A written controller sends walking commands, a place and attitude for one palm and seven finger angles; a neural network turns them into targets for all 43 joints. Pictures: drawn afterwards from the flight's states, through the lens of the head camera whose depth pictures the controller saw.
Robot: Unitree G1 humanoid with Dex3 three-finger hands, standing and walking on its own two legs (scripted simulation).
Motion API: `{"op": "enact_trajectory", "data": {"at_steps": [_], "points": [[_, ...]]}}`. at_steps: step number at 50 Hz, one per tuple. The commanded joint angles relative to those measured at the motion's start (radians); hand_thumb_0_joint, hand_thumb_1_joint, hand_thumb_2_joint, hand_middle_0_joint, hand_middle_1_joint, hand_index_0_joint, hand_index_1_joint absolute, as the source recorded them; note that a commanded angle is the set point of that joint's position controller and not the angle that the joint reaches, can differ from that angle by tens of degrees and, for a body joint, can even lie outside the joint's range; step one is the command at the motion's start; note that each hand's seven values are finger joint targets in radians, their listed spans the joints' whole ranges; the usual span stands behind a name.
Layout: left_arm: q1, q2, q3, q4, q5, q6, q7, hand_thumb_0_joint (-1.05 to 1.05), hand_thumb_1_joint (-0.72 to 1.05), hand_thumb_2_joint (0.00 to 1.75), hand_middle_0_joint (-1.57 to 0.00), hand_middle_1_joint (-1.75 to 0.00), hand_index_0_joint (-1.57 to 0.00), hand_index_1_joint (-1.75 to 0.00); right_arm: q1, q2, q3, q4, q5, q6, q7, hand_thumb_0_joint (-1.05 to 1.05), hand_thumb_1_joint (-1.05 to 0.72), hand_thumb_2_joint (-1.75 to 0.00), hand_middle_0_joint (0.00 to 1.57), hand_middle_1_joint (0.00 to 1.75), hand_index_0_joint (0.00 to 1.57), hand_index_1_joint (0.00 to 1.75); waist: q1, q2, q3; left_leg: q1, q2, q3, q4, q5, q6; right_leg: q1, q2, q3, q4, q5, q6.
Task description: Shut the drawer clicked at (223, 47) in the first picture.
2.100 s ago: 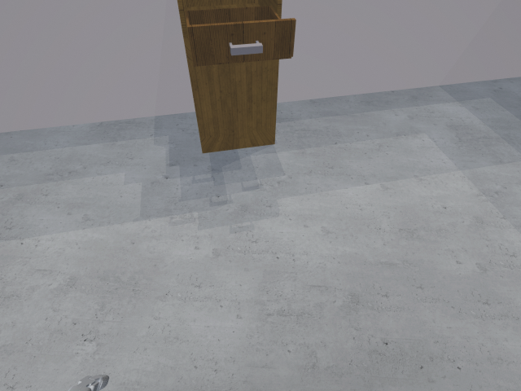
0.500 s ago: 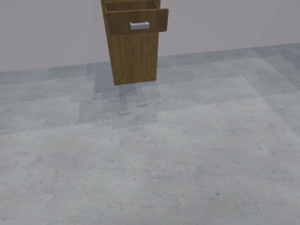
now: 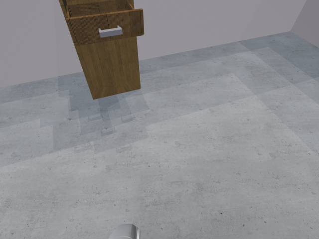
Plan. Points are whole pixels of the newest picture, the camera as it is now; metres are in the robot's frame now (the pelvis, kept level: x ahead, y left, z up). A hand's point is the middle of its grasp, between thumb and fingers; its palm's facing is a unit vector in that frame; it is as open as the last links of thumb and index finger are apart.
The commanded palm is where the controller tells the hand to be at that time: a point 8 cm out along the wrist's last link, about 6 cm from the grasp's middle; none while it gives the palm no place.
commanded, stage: walk to a spot facing it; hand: left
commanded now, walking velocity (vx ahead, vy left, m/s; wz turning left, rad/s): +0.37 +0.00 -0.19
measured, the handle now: (110, 30) +1.09 +0.38 -0.02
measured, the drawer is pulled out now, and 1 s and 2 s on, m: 0.30 0.30 0.30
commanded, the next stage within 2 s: turn to face it in 1.26 s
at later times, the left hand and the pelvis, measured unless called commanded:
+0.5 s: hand (93, 183) +0.30 +0.26 -0.17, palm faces -0.08 -0.98 -0.16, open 7.3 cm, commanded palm none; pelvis +0.21 +0.08 +0.00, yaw -9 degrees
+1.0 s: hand (140, 127) +0.56 +0.14 -0.17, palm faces -0.24 -0.95 -0.20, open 7.1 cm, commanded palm none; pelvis +0.43 -0.01 -0.01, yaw -18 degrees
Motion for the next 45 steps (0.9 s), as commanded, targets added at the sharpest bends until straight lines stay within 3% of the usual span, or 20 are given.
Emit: {"op": "enact_trajectory", "data": {"at_steps": [1,5,7,8,9,10,11,13,15,17,21,26,35,38,40,41,42,43,44,45], "points": [[0.059,0.172,0.035,-0.013,0.002,-0.026,0.024,0.0,0.9,0.9,-0.2,-0.3,-0.2,-0.3,-0.143,-0.027,-0.009,-0.13,0.006,-0.036,0.007,0.0,-0.9,-0.9,0.2,0.3,0.2,0.3,-0.015,-0.127,0.112,-0.082,0.008,0.011,-0.155,0.109,0.002,-0.052,-0.221,0.161,-0.168,0.463,-0.127],[0.036,0.192,0.046,-0.002,0.003,-0.024,0.027,0.0,0.9,0.9,-0.2,-0.3,-0.2,-0.3,-0.136,-0.022,-0.009,-0.138,0.011,-0.053,0.007,0.0,-0.9,-0.9,0.2,0.3,0.2,0.3,-0.032,-0.146,0.076,0.141,-0.039,0.039,-0.36,0.108,0.037,-0.07,-0.213,0.115,-0.101,0.604,-0.097],[0.011,0.197,0.054,-0.008,-0.004,-0.026,0.027,0.0,0.9,0.9,-0.2,-0.3,-0.2,-0.3,0.078,-0.06,-0.022,-0.07,0.002,-0.064,-0.013,0.0,-0.9,-0.9,0.2,0.3,0.2,0.3,-0.125,-0.105,-0.028,0.413,-0.076,0.041,-0.482,0.178,0.058,-0.099,-0.173,0.075,0.145,0.751,-0.068],[0.022,0.177,0.056,-0.012,-0.009,-0.027,0.022,0.0,0.9,0.9,-0.2,-0.3,-0.2,-0.3,0.233,-0.118,-0.038,-0.024,-0.003,-0.066,-0.026,0.0,-0.9,-0.9,0.2,0.3,0.2,0.3,-0.179,-0.037,-0.14,0.638,-0.014,-0.023,-0.493,0.2,0.076,-0.189,-0.135,0.055,0.351,0.62,-0.047],[0.096,0.117,0.056,-0.02,-0.022,-0.019,0.01,0.0,0.9,0.9,-0.2,-0.3,-0.2,-0.3,0.335,-0.226,-0.065,-0.002,-0.02,-0.069,-0.035,0.0,-0.9,-0.9,0.2,0.3,0.2,0.3,-0.179,0.224,-0.264,0.842,0.256,-0.382,-0.568,0.144,0.153,-0.396,-0.004,-0.048,0.672,0.107,-0.007],[0.085,0.087,0.043,-0.049,-0.018,-0.021,0.007,0.0,0.9,0.9,-0.2,-0.3,-0.2,-0.3,0.357,-0.268,-0.069,-0.008,-0.007,-0.06,-0.036,0.0,-0.9,-0.9,0.2,0.3,0.2,0.3,-0.155,0.302,-0.266,0.795,0.396,-0.627,-0.751,0.045,0.214,-0.5,0.026,-0.001,0.917,-0.204,-0.011],[0.026,0.106,0.045,-0.056,-0.011,-0.015,0.012,0.0,0.9,0.9,-0.2,-0.3,-0.2,-0.3,0.247,-0.219,-0.06,-0.025,-0.003,-0.055,-0.037,0.0,-0.9,-0.9,0.2,0.3,0.2,0.3,-0.128,0.196,-0.137,0.626,0.4,-0.613,-0.843,-0.151,0.222,-0.539,-0.039,0.03,0.998,-0.158,-0.02],[-0.065,0.09,0.051,-0.062,0.001,0.002,-0.004,0.0,0.9,0.9,-0.2,-0.3,-0.2,-0.3,0.1,-0.089,-0.028,-0.056,-0.003,-0.065,-0.038,0.0,-0.9,-0.9,0.2,0.3,0.2,0.3,-0.067,0.092,0.071,0.338,0.309,-0.414,-0.892,-0.197,0.165,-0.562,-0.118,0.01,0.998,0.013,-0.007],[-0.038,0.061,0.049,-0.05,0.01,0.023,-0.016,0.0,0.9,0.9,-0.2,-0.3,-0.2,-0.3,0.093,-0.027,-0.011,-0.038,-0.003,-0.085,-0.041,0.0,-0.9,-0.9,0.2,0.3,0.2,0.3,-0.019,0.068,0.079,0.247,0.241,-0.228,-0.881,-0.057,0.128,-0.488,-0.137,-0.003,0.937,0.075,0.003],[-0.024,0.046,0.052,-0.053,0.013,0.045,-0.017,0.0,0.9,0.9,-0.2,-0.3,-0.2,-0.3,0.108,-0.02,-0.01,-0.03,-0.001,-0.094,-0.041,0.0,-0.9,-0.9,0.2,0.3,0.2,0.3,0.0,0.088,0.064,0.228,0.207,-0.129,-0.894,0.016,0.119,-0.496,-0.137,-0.012,0.905,0.12,0.017],[-0.103,0.064,0.066,-0.093,0.014,0.061,-0.024,0.0,0.9,0.9,-0.2,-0.3,-0.2,-0.3,0.158,-0.023,-0.016,-0.022,0.003,-0.104,-0.046,0.0,-0.9,-0.9,0.2,0.3,0.2,0.3,-0.002,0.067,0.069,0.323,0.206,-0.065,-0.924,0.126,0.116,-0.632,-0.155,-0.005,0.85,0.235,0.042],[-0.26,0.078,0.065,-0.145,0.013,0.064,-0.032,0.0,0.9,0.9,-0.2,-0.3,-0.2,-0.3,0.262,-0.03,-0.011,0.013,0.005,-0.107,-0.053,0.0,-0.9,-0.9,0.2,0.3,0.2,0.3,-0.041,0.054,0.099,0.485,0.205,-0.011,-0.9,0.311,0.1,-0.751,-0.162,-0.044,0.705,0.277,0.053],[-0.486,0.053,0.041,-0.204,0.003,0.046,-0.037,0.0,0.9,0.9,-0.2,-0.3,-0.2,-0.3,0.437,-0.027,0.001,0.093,-0.011,-0.089,-0.061,0.0,-0.9,-0.9,0.2,0.3,0.2,0.3,-0.12,0.103,0.14,0.666,0.226,0.079,-0.836,0.634,0.132,-0.68,-0.107,-0.183,0.381,0.169,0.001],[-0.427,0.06,0.041,-0.193,0.005,0.032,-0.033,0.0,0.9,0.9,-0.2,-0.3,-0.2,-0.3,0.426,-0.052,-0.004,0.097,-0.012,-0.082,-0.061,0.0,-0.9,-0.9,0.2,0.3,0.2,0.3,-0.082,0.12,0.076,0.715,0.231,0.143,-0.69,0.991,0.133,-0.537,-0.035,-0.248,0.286,0.069,-0.04],[-0.253,0.093,0.054,-0.141,0.009,0.019,-0.023,0.0,0.9,0.9,-0.2,-0.3,-0.2,-0.3,0.381,-0.078,-0.011,0.087,-0.004,-0.076,-0.059,0.0,-0.9,-0.9,0.2,0.3,0.2,0.3,-0.002,0.126,-0.03,0.677,0.219,0.171,-0.472,1.119,0.108,-0.305,0.01,-0.267,0.212,0.088,-0.067],[-0.12,0.127,0.069,-0.097,0.013,0.007,-0.021,0.0,0.9,0.9,-0.2,-0.3,-0.2,-0.3,0.348,-0.084,-0.014,0.072,0.004,-0.077,-0.053,0.0,-0.9,-0.9,0.2,0.3,0.2,0.3,0.062,0.122,-0.112,0.532,0.192,0.199,-0.278,0.993,0.079,-0.06,-0.012,-0.237,0.153,0.196,-0.09],[-0.001,0.225,0.093,-0.067,0.012,-0.004,-0.011,0.0,0.9,0.9,-0.2,-0.3,-0.2,-0.3,0.354,-0.038,-0.008,0.047,0.019,-0.08,-0.042,0.0,-0.9,-0.9,0.2,0.3,0.2,0.3,0.104,-0.039,-0.221,0.233,0.116,0.209,0.011,0.541,0.042,0.245,-0.242,0.054,0.126,0.253,-0.178],[0.062,0.291,0.106,-0.047,-0.008,-0.005,-0.003,0.0,0.9,0.9,-0.2,-0.3,-0.2,-0.3,0.336,0.007,-0.002,0.018,0.023,-0.086,-0.045,0.0,-0.9,-0.9,0.2,0.3,0.2,0.3,0.085,-0.155,-0.295,-0.016,-0.046,0.133,0.325,-0.243,0.001,0.393,-0.47,0.469,0.031,0.481,-0.308],[0.017,0.296,0.107,-0.053,-0.021,0.001,0.005,0.0,0.9,0.9,-0.2,-0.3,-0.2,-0.3,0.248,-0.011,-0.011,0.0,0.02,-0.081,-0.046,0.0,-0.9,-0.9,0.2,0.3,0.2,0.3,0.083,-0.043,-0.208,-0.08,-0.009,-0.013,0.406,-0.22,0.032,0.299,-0.475,0.437,-0.036,0.446,-0.323],[-0.058,0.238,0.094,-0.064,-0.021,-0.002,0.012,0.0,0.9,0.9,-0.2,-0.3,-0.2,-0.3,0.187,-0.009,-0.02,-0.014,0.01,-0.078,-0.038,0.0,-0.9,-0.9,0.2,0.3,0.2,0.3,0.062,0.003,-0.089,-0.081,0.039,-0.043,0.374,-0.105,0.037,0.135,-0.415,0.302,-0.059,0.446,-0.261]]}}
